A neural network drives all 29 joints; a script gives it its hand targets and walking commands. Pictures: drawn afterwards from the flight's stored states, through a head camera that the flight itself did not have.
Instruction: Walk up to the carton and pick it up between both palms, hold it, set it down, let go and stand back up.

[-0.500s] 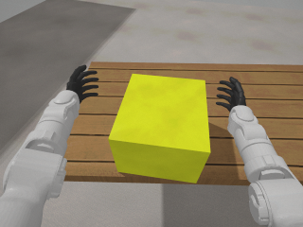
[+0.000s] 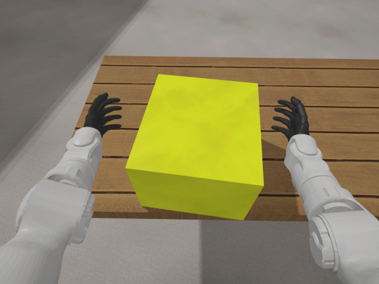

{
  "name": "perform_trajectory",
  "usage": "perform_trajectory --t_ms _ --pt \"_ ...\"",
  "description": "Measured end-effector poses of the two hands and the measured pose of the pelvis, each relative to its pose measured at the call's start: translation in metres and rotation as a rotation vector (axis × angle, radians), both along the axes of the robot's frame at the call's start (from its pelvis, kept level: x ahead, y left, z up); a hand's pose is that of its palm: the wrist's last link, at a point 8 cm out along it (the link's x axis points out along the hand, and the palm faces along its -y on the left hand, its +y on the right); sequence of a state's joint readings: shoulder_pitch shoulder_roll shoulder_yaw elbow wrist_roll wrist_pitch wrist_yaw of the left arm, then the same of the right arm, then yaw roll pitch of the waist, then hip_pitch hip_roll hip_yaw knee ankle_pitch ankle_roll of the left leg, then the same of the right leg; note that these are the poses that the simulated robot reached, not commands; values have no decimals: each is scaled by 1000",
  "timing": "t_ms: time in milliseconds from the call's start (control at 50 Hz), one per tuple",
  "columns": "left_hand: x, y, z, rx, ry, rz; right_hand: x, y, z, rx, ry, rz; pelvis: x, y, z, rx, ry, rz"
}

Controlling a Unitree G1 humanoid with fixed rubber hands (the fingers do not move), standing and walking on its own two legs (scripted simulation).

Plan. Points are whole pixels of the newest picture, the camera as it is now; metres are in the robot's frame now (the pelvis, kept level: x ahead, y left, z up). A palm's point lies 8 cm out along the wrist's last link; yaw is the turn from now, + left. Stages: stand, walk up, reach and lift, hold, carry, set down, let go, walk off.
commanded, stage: reach and lift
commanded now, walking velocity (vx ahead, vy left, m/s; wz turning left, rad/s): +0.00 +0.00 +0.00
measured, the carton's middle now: (199, 144) +0.45 -0.02 -0.01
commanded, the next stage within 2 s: none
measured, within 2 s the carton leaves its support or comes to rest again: neither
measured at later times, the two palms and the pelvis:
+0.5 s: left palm (108, 138) +0.44 +0.19 +0.05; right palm (285, 147) +0.40 -0.21 +0.04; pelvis -0.02 -0.01 -0.01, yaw +0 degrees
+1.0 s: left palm (119, 137) +0.44 +0.16 +0.05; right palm (277, 147) +0.41 -0.19 +0.04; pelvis -0.01 -0.01 -0.01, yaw +0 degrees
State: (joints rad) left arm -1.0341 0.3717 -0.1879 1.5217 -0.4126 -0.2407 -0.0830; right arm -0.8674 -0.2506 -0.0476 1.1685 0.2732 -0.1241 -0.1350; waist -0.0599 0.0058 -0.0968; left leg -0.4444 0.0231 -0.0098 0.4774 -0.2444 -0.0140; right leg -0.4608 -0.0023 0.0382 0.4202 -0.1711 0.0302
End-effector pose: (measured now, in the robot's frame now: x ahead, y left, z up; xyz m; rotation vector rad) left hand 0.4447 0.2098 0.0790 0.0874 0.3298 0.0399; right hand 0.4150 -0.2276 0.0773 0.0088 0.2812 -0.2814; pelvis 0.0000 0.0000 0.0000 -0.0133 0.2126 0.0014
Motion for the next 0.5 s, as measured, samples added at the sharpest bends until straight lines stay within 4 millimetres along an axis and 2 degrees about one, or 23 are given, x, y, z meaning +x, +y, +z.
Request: perform_trajectory --t_ms 140,300,500 --pt "-7 -4 -22 3 11 13 -4 -6 -19 2 12 -2 -6 -5 -6 6 59 -1" --pt "-11 -6 -26 0 -14 17 -8 -7 -26 3 8 1 -12 -7 -11 9 95 -1" --pt "-10 -22 -26 -6 -29 -25 -11 17 -32 36 14 32 -16 -7 -14 8 103 0"
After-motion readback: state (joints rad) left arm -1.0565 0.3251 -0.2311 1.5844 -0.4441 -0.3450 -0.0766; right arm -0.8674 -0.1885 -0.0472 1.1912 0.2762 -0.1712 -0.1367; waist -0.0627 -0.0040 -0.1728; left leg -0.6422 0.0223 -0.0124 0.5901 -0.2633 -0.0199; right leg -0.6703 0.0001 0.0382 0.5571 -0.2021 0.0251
